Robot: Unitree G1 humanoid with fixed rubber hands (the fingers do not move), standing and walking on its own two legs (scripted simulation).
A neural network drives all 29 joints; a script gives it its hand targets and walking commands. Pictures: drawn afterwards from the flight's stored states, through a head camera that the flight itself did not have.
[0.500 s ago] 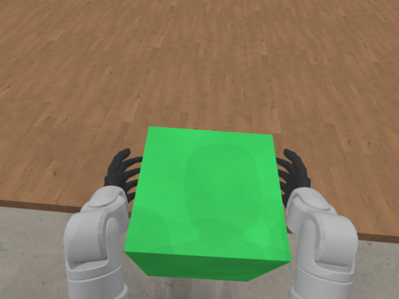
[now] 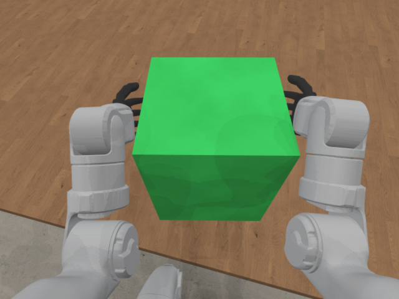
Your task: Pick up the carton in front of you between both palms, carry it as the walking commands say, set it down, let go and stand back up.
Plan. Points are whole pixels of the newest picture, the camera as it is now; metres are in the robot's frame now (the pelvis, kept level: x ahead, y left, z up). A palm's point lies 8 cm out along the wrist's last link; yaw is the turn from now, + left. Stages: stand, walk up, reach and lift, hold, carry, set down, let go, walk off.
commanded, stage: carry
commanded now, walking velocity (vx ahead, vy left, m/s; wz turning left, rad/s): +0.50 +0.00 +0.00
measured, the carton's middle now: (211, 147) +0.39 +0.02 +0.07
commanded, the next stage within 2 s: none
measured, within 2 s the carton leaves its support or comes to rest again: neither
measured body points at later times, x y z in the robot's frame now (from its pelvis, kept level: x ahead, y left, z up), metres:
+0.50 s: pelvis +0.39 +0.04 +0.08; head +0.50 +0.01 +0.51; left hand +0.82 +0.11 +0.20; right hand +0.77 -0.19 +0.20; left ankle +0.32 +0.13 -0.64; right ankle +0.50 -0.08 -0.59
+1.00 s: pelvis +0.75 +0.03 +0.09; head +0.78 +0.01 +0.54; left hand +1.06 +0.29 +0.21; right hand +1.17 +0.00 +0.21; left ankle +0.87 +0.16 -0.60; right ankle +0.63 -0.06 -0.65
